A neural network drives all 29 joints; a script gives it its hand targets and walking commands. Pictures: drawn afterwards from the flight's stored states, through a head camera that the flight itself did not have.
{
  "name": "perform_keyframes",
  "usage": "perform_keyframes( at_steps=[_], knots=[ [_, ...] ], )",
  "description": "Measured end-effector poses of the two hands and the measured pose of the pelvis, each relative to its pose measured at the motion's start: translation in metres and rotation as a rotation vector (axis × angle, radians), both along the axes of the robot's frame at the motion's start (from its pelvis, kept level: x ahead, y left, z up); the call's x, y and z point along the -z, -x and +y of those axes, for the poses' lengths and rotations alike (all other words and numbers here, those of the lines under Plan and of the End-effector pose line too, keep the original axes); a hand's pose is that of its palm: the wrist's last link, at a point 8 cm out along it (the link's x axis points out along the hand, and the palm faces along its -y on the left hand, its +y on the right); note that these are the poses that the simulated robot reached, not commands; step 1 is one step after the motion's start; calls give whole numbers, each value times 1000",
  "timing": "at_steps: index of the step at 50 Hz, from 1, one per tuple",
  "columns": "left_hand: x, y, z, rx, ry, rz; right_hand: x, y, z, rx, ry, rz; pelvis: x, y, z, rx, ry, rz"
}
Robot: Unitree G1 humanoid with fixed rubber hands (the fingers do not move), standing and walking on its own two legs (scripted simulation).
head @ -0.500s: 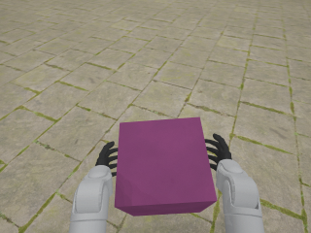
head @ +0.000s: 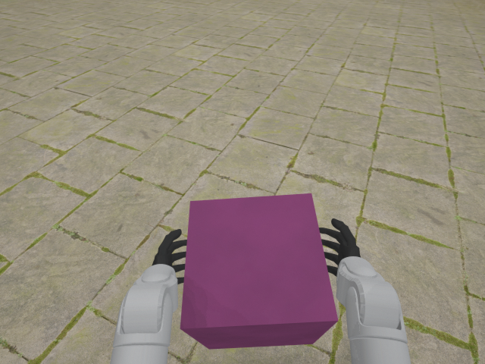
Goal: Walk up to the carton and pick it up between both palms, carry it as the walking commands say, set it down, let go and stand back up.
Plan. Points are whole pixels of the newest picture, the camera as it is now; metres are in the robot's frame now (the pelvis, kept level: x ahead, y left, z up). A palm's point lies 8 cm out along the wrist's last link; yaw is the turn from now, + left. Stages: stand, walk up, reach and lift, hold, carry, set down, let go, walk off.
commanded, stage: carry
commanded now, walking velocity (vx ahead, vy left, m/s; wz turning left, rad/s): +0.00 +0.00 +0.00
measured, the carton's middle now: (256, 277) +0.31 -0.01 -0.02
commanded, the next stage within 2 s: hold in 0.72 s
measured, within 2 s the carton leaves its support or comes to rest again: neither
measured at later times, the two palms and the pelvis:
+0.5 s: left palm (164, 274) +0.27 +0.14 +0.06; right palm (349, 264) +0.28 -0.15 +0.07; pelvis +0.00 +0.00 +0.00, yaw +0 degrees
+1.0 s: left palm (160, 286) +0.26 +0.15 +0.03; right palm (338, 270) +0.29 -0.14 +0.05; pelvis -0.01 +0.00 +0.00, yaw +0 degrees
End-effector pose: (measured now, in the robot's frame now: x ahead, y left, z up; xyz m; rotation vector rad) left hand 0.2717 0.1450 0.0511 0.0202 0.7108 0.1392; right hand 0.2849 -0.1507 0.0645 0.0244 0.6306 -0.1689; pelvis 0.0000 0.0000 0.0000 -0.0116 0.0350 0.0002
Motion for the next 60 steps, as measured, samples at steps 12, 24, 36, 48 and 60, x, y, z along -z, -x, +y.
perform_keyframes(
  at_steps=[12, 24, 36, 48, 60],
  knots=[
    [-1, 0, -1, 2, 3, 9, -2, 0, -1, 5, -3, 9, 0, -1, -1, 0, -1, 1],
    [-4, 2, -1, 3, 6, 10, -5, 3, -1, 7, -4, 12, 0, 1, 0, 0, 0, -1],
    [-6, 4, 0, 2, 2, -9, -6, 5, 0, 4, -3, -4, 0, 3, 1, 0, 2, -4],
    [32, 6, 3, -12, 29, 10, 21, 2, 4, -46, 88, 23, -1, 11, -2, 3, -1, -20],
    [42, 21, 16, -52, -25, 11, 59, 15, 15, -102, 29, 101, -1, 19, -2, 11, -2, -52]
  ],
)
